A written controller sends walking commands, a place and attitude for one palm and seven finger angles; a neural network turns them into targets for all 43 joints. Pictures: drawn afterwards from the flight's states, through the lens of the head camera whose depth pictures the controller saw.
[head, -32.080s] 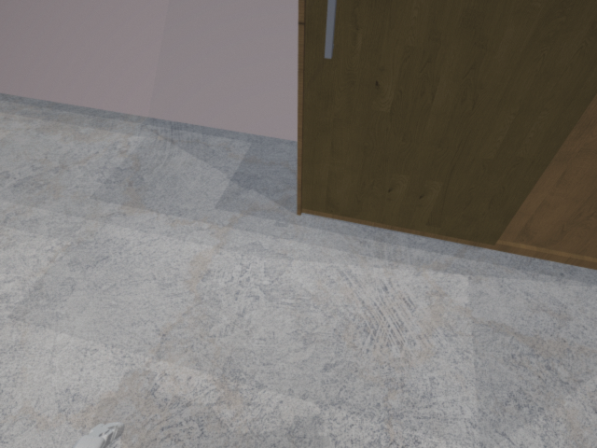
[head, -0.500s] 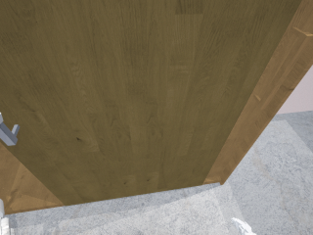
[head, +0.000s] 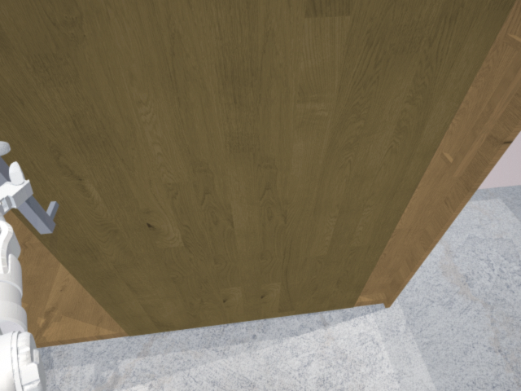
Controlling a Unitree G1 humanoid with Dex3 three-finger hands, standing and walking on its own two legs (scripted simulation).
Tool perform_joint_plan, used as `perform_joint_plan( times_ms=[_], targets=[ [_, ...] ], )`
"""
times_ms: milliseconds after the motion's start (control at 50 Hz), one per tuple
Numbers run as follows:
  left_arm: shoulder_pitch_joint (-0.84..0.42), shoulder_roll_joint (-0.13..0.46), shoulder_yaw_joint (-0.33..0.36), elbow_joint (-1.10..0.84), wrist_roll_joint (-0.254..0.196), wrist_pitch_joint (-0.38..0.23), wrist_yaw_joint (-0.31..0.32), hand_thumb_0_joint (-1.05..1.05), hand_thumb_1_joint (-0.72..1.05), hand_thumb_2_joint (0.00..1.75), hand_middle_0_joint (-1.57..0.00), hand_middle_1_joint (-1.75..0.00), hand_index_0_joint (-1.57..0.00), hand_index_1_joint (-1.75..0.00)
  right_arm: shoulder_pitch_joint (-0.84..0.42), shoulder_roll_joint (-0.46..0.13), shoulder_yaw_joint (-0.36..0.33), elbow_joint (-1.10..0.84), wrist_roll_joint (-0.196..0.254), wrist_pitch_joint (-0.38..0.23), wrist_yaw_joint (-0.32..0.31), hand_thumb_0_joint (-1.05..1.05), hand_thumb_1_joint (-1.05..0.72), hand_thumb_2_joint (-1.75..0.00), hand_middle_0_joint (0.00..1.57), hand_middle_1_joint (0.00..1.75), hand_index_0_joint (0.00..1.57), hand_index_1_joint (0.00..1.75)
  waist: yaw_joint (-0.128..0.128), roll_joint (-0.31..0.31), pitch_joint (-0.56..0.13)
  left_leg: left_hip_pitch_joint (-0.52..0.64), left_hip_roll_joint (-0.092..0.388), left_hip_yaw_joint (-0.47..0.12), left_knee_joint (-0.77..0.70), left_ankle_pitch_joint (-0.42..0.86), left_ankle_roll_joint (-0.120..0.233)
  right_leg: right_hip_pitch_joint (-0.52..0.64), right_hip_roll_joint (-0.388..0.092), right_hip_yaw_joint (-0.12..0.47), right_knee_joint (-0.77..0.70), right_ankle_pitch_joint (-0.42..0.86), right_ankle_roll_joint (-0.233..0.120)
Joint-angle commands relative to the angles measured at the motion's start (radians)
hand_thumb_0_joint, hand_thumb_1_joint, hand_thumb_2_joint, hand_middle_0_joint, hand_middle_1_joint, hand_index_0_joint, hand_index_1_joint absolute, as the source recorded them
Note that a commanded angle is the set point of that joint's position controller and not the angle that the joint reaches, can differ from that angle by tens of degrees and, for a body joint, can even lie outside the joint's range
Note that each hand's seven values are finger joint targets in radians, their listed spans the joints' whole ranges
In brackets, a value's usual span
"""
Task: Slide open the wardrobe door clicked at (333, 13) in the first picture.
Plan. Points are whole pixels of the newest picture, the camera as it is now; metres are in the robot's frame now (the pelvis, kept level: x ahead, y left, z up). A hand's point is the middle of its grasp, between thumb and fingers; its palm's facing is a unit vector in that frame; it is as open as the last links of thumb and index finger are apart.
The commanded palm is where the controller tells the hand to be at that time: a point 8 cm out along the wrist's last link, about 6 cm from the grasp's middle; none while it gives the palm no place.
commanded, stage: stop walking and hold the door there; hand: left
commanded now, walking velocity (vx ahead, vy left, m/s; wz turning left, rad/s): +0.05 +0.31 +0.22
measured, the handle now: (9, 167) +0.40 +0.42 +0.14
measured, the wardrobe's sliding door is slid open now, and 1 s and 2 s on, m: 0.67 0.67 0.67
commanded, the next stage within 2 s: loosen the grip on the handle in 1.04 s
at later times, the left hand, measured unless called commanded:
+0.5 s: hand (21, 191) +0.36 +0.38 +0.13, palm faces +0.47 -0.85 -0.24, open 5.7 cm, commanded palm +0.32 +0.41 +0.11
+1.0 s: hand (20, 192) +0.36 +0.38 +0.13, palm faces +0.40 -0.89 -0.20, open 5.7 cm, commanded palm +0.32 +0.40 +0.11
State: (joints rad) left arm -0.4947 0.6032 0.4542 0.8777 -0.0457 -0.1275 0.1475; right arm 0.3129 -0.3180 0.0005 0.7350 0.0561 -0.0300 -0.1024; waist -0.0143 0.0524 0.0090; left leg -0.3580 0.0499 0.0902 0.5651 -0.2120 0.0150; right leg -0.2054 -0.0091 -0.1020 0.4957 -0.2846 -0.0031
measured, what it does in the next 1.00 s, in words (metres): steps to the left: left foot, then right foot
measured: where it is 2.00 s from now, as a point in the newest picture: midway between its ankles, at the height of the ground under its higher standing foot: outside the picture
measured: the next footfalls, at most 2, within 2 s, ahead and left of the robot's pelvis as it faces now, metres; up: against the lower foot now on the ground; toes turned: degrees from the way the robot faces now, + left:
left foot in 0.20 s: +0.04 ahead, +0.21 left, +0.00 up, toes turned +9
right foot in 0.48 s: -0.03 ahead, +0.01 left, +0.00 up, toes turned -1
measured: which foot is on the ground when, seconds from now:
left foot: up 0.00-0.18, down 0.20-1.00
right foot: down 0.00-0.20, up 0.22-0.46, down 0.48-1.00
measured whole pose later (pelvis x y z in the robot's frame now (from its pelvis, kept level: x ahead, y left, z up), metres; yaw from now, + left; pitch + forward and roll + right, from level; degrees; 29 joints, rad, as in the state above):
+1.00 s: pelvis -0.05 +0.11 +0.00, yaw +2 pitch +0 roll -1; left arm -0.61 0.42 0.22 0.75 -0.07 -0.12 0.12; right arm 0.25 -0.27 0.04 0.71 0.04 -0.05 -0.10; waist 0.00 0.03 0.06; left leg -0.32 0.04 0.12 0.51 -0.19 0.04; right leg -0.20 0.02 -0.08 0.49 -0.29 -0.03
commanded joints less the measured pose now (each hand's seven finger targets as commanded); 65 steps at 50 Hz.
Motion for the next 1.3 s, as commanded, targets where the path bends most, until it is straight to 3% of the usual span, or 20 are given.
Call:
perform_joint_plan(
  times_ms=[0, 80, 140, 200, 220, 240, 300, 440, 520, 620, 660, 700, 760, 1040, 1100, 1120, 1140, 1160, 1220, 1280],
  targets=[
    [-0.285, 0.259, -0.034, -0.113, 0.028, -0.049, -0.037, 0.00, 0.90, 0.90, -0.45, -1.40, -0.45, -1.40, -0.081, -0.153, -0.065, -0.116, 0.005, -0.021, -0.002, 0.00, -0.90, -0.90, 0.20, 0.30, 0.20, 0.30, 0.031, -0.160, -0.115, -0.162, -0.001, -0.115, 0.288, -0.236, -0.012, 0.148, -0.434, 0.341, -0.155, 0.425, -0.150],
    [-0.298, 0.258, 0.001, -0.140, 0.040, -0.066, -0.042, 0.00, 0.90, 0.90, -0.45, -1.40, -0.45, -1.40, -0.078, -0.129, -0.055, -0.102, -0.012, -0.036, 0.002, 0.00, -0.90, -0.90, 0.20, 0.30, 0.20, 0.30, 0.014, -0.268, -0.101, -0.043, 0.033, -0.109, 0.149, -0.204, -0.020, 0.075, -0.403, 0.154, -0.040, 0.569, -0.097],
    [-0.311, 0.188, -0.066, -0.245, 0.035, -0.094, -0.047, 0.00, 0.90, 0.90, -0.45, -1.40, -0.45, -1.40, -0.114, -0.108, -0.051, -0.108, -0.013, -0.032, -0.009, 0.00, -0.90, -0.90, 0.20, 0.30, 0.20, 0.30, -0.006, -0.140, -0.144, 0.185, 0.003, -0.018, -0.095, 0.188, -0.037, -0.019, -0.298, 0.023, 0.137, 0.511, -0.015],
    [-0.380, 0.038, -0.203, -0.416, 0.022, -0.133, -0.071, 0.00, 0.90, 0.90, -0.45, -1.40, -0.45, -1.40, -0.101, -0.112, -0.050, -0.137, -0.009, -0.047, 0.003, 0.00, -0.90, -0.90, 0.20, 0.30, 0.20, 0.30, -0.002, 0.261, -0.212, 0.311, 0.269, -0.310, -0.142, 0.828, 0.172, -0.224, -0.049, 0.019, 0.508, -0.404, 0.058],
    [-0.312, -0.050, -0.257, -0.418, 0.026, -0.132, -0.080, 0.00, 0.90, 0.90, -0.45, -1.40, -0.45, -1.40, -0.104, -0.087, -0.041, -0.148, -0.016, -0.058, 0.015, 0.00, -0.90, -0.90, 0.20, 0.30, 0.20, 0.30, -0.004, 0.247, -0.214, 0.303, 0.264, -0.301, -0.157, 0.746, 0.193, -0.234, -0.056, 0.017, 0.572, -0.418, 0.054],
    [-0.312, 0.108, -0.107, -0.397, 0.032, -0.126, -0.060, 0.00, 0.90, 0.90, -0.45, -1.40, -0.45, -1.40, -0.089, -0.112, -0.055, -0.124, -0.016, -0.062, 0.009, 0.00, -0.90, -0.90, 0.20, 0.30, 0.20, 0.30, 0.005, 0.172, -0.229, 0.282, 0.266, -0.297, -0.153, 0.687, 0.195, -0.237, -0.064, 0.028, 0.596, -0.367, 0.051],
    [-0.427, 0.004, -0.216, -0.502, 0.007, -0.096, -0.068, 0.00, 0.90, 0.90, -0.45, -1.40, -0.45, -1.40, -0.097, -0.100, -0.050, -0.142, -0.001, -0.075, 0.005, 0.00, -0.90, -0.90, 0.20, 0.30, 0.20, 0.30, -0.014, 0.026, -0.317, 0.362, 0.235, -0.244, -0.103, 0.605, 0.181, -0.212, -0.032, 0.041, 0.510, -0.219, 0.052],
    [-0.466, 0.073, -0.178, -0.417, 0.015, -0.041, -0.064, 0.00, 0.90, 0.90, -0.45, -1.40, -0.45, -1.40, -0.121, -0.084, -0.005, -0.162, -0.019, -0.074, 0.009, 0.00, -0.90, -0.90, 0.20, 0.30, 0.20, 0.30, 0.011, 0.086, -0.305, 0.194, 0.198, -0.227, -0.147, 0.145, 0.102, 0.088, -0.025, 0.076, -0.036, -0.061, -0.001],
    [-0.492, 0.109, -0.136, -0.321, 0.007, -0.034, -0.063, 0.00, 0.90, 0.90, -0.45, -1.40, -0.45, -1.40, -0.110, -0.080, -0.009, -0.163, -0.009, -0.069, 0.011, 0.00, -0.90, -0.90, 0.20, 0.30, 0.20, 0.30, 0.005, -0.263, -0.207, 0.015, 0.017, -0.084, 0.091, -0.093, -0.014, 0.120, -0.259, 0.327, -0.173, 0.171, -0.111],
    [-0.441, 0.052, -0.169, -0.272, 0.013, -0.040, -0.064, 0.00, 0.90, 0.90, -0.45, -1.40, -0.45, -1.40, -0.088, -0.086, -0.003, -0.129, -0.016, -0.077, -0.006, 0.00, -0.90, -0.90, 0.20, 0.30, 0.20, 0.30, 0.009, -0.084, -0.260, 0.120, 0.036, -0.059, -0.079, 0.150, 0.004, 0.198, -0.196, 0.154, 0.020, 0.539, -0.048],
    [-0.460, 0.016, -0.208, -0.326, 0.013, -0.044, -0.072, 0.00, 0.90, 0.90, -0.45, -1.40, -0.45, -1.40, -0.099, -0.099, -0.016, -0.133, -0.012, -0.066, -0.005, 0.00, -0.90, -0.90, 0.20, 0.30, 0.20, 0.30, 0.014, 0.002, -0.294, 0.294, 0.123, -0.128, -0.062, 0.480, 0.048, 0.055, -0.109, 0.104, 0.062, 0.422, 0.015],
    [-0.442, -0.092, -0.299, -0.318, -0.001, -0.047, -0.090, 0.00, 0.90, 0.90, -0.45, -1.40, -0.45, -1.40, -0.106, -0.096, -0.008, -0.141, -0.013, -0.054, -0.002, 0.00, -0.90, -0.90, 0.20, 0.30, 0.20, 0.30, -0.002, 0.111, -0.245, 0.279, 0.205, -0.262, -0.128, 0.357, 0.102, -0.026, -0.050, 0.095, 0.073, 0.061, 0.022],
    [-0.429, -0.070, -0.274, -0.331, 0.006, -0.057, -0.071, 0.00, 0.90, 0.90, -0.45, -1.40, -0.45, -1.40, -0.094, -0.109, -0.018, -0.130, -0.027, -0.057, -0.006, 0.00, -0.90, -0.90, 0.20, 0.30, 0.20, 0.30, 0.003, 0.091, -0.182, 0.222, 0.256, -0.348, -0.229, 0.202, 0.120, -0.041, -0.028, 0.095, 0.070, -0.136, 0.009],
    [-0.450, -0.062, -0.286, -0.278, 0.001, -0.052, -0.067, 0.00, 0.90, 0.90, -0.45, -1.40, -0.45, -1.40, -0.085, -0.100, -0.012, -0.138, -0.017, -0.047, -0.015, 0.00, -0.90, -0.90, 0.20, 0.30, 0.20, 0.30, -0.002, -0.028, -0.273, 0.238, 0.152, -0.151, -0.110, 0.246, 0.029, 0.021, -0.105, 0.150, -0.068, 0.178, -0.003],
    [-0.434, -0.005, -0.243, -0.247, 0.002, -0.054, -0.063, 0.00, 0.90, 0.90, -0.45, -1.40, -0.45, -1.40, -0.078, -0.111, -0.014, -0.126, -0.018, -0.041, -0.018, 0.00, -0.90, -0.90, 0.20, 0.30, 0.20, 0.30, 0.000, -0.014, -0.257, 0.221, 0.151, -0.154, -0.116, 0.250, 0.033, 0.021, -0.104, 0.148, -0.072, 0.174, -0.002],
    [-1.080, 0.658, 0.263, -0.426, 0.118, -0.085, -0.062, 0.00, 0.90, 0.90, -0.45, -1.40, -0.45, -1.40, -0.036, -0.135, -0.106, -0.177, -0.027, -0.067, 0.029, 0.00, -0.90, -0.90, 0.20, 0.30, 0.20, 0.30, 0.042, -0.150, -0.174, 0.183, 0.092, -0.101, -0.036, 0.228, 0.058, -0.074, -0.103, 0.233, -0.141, 0.284, 0.003],
    [-0.910, 0.147, -0.078, -0.088, 0.140, 0.018, -0.126, 0.00, 0.78, 0.84, -0.45, -1.40, -0.45, -1.40, -0.092, -0.112, -0.058, -0.135, -0.064, -0.119, 0.036, 0.00, -0.90, -0.90, 0.20, 0.30, 0.20, 0.30, -0.072, -0.184, -0.452, 0.226, -0.030, -0.046, -0.111, 0.422, 0.050, -0.020, 0.013, 0.074, 0.029, 0.564, -0.049],
    [-0.708, 0.140, 0.022, -0.106, 0.094, 0.028, -0.134, 0.00, 0.66, 0.78, -0.45, -1.40, -0.45, -1.40, -0.027, -0.118, -0.070, -0.106, -0.014, -0.122, 0.027, 0.00, -0.90, -0.90, 0.20, 0.30, 0.20, 0.30, -0.046, -0.199, -0.437, 0.297, -0.020, -0.077, -0.040, 0.521, 0.053, -0.085, 0.017, 0.043, 0.036, 0.503, -0.031],
    [-0.599, 0.100, -0.020, -0.275, 0.055, -0.013, -0.142, 0.00, 0.30, 0.61, -0.45, -1.40, -0.45, -1.40, -0.041, -0.111, -0.068, -0.125, -0.042, -0.112, 0.034, 0.00, -0.90, -0.90, 0.20, 0.30, 0.20, 0.30, 0.022, 0.189, -0.464, 0.459, 0.003, -0.104, -0.053, 0.455, 0.001, -0.171, 0.007, 0.064, -0.026, 0.245, -0.027],
    [-0.555, 0.028, -0.140, -0.258, 0.104, -0.022, -0.102, 0.00, -0.07, 0.43, -0.45, -1.40, -0.45, -1.40, -0.053, -0.092, -0.051, -0.151, -0.035, -0.110, 0.046, 0.00, -0.90, -0.90, 0.20, 0.30, 0.20, 0.30, -0.014, 0.078, -0.272, 0.278, -0.006, -0.096, -0.080, 0.138, 0.028, -0.235, 0.014, 0.060, -0.042, 0.102, -0.031]
  ],
)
